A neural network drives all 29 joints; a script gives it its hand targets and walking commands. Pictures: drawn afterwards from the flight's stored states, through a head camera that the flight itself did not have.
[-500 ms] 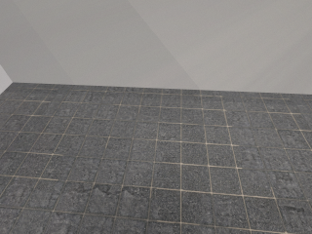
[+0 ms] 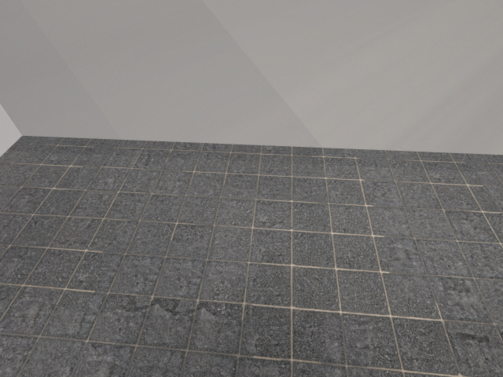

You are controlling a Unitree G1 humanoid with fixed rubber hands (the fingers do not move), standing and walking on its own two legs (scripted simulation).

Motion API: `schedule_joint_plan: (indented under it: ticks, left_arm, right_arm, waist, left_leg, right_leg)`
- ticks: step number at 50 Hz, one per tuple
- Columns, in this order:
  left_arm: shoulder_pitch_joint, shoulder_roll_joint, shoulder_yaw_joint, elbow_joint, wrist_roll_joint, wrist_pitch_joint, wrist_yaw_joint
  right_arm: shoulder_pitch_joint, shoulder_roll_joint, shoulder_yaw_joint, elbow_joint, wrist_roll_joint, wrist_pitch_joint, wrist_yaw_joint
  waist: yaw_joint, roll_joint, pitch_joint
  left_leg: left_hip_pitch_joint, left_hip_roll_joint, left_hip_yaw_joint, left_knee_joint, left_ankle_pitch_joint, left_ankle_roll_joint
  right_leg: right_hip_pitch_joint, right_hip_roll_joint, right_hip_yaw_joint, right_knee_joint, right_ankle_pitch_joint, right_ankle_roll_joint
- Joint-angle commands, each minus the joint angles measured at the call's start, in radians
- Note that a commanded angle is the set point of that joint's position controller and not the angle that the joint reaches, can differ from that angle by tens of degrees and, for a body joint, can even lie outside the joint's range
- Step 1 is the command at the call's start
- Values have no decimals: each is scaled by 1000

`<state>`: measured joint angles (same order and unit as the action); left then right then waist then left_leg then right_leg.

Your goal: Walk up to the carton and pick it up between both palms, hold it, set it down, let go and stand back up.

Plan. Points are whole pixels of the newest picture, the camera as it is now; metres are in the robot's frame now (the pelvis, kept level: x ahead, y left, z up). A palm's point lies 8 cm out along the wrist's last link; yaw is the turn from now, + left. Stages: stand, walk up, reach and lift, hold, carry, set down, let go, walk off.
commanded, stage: stand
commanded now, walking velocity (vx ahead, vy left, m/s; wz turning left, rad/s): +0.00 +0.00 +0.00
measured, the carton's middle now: out of the picture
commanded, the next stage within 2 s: none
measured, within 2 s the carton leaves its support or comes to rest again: neither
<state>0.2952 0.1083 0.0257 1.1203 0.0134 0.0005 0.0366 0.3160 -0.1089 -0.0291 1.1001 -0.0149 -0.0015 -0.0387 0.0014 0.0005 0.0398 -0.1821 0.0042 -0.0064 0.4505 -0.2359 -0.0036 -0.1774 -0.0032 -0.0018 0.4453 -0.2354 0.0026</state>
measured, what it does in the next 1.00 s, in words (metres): stands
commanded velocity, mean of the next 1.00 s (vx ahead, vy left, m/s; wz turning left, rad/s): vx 0.00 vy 0.00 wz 0.00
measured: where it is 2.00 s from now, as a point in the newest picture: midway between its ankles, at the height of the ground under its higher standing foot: outside the picture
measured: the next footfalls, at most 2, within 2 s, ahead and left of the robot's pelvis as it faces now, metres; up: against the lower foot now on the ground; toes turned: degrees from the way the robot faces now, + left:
none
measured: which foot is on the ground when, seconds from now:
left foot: down 0.00-1.00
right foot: down 0.00-1.00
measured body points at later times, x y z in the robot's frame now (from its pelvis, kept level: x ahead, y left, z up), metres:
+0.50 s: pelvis -0.01 +0.00 +0.00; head +0.00 +0.00 +0.45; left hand -0.03 +0.20 -0.17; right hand -0.03 -0.20 -0.16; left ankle +0.01 +0.12 -0.74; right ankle +0.00 -0.12 -0.74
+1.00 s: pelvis +0.00 +0.00 +0.00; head +0.00 +0.00 +0.45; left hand -0.03 +0.20 -0.16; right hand -0.04 -0.20 -0.16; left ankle +0.01 +0.12 -0.74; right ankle +0.00 -0.12 -0.74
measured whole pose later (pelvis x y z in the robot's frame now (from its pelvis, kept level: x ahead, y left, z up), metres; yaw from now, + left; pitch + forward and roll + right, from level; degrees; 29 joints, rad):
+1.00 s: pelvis +0.00 +0.00 +0.00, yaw +0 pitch -1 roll +0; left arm 0.32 0.09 0.00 1.16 0.01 -0.01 0.04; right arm 0.34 -0.10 -0.01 1.15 -0.01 -0.01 -0.04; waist 0.00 0.00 0.03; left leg -0.20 0.00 -0.01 0.45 -0.23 0.00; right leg -0.19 0.00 0.00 0.44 -0.23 0.01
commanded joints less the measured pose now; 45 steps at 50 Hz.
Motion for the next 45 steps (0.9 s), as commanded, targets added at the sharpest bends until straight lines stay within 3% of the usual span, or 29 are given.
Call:
schedule_joint_plan:
  ticks: [1, 45]
  left_arm:
    - [67, 76, 10, -5, 0, -9, 6]
    - [117, 54, -10, 33, -2, -12, 5]
  right_arm:
    - [64, -74, -9, -4, 0, -10, -6]
    - [104, -56, 13, 41, 2, -11, -5]
  waist:
    - [0, 2, 47]
    - [0, 1, 54]
  left_leg:
    - [-34, 64, -66, -96, 46, 31]
    - [-56, 66, -72, -101, 30, 30]
  right_leg:
    - [-37, -64, 68, -87, 52, -32]
    - [-59, -67, 71, -91, 36, -28]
